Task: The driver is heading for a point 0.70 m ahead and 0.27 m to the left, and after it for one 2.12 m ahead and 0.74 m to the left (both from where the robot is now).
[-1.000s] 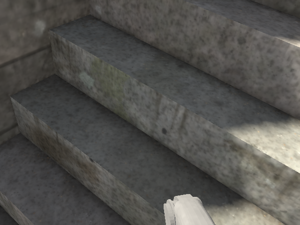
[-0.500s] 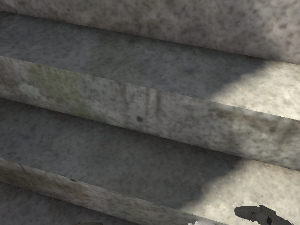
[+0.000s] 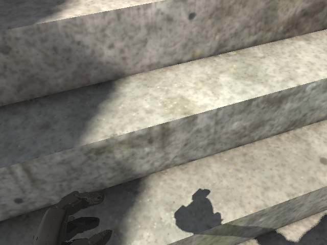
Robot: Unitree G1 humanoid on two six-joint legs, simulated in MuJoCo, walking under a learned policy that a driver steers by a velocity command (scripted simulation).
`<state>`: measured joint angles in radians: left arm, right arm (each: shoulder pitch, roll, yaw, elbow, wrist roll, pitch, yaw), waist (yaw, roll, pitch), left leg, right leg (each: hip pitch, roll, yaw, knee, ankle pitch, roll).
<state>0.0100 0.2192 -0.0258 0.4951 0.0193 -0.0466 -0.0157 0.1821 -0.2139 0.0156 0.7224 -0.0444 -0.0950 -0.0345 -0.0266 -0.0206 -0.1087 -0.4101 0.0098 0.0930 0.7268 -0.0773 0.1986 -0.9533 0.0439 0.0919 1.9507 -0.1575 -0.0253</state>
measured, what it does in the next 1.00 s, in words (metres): climbs, turning left: right foot, then left foot 0.22 m higher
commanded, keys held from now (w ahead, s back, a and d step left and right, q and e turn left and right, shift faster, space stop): w+e+shift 0.02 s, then w+shift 0.02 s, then w+q+shift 0.60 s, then q+shift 0.36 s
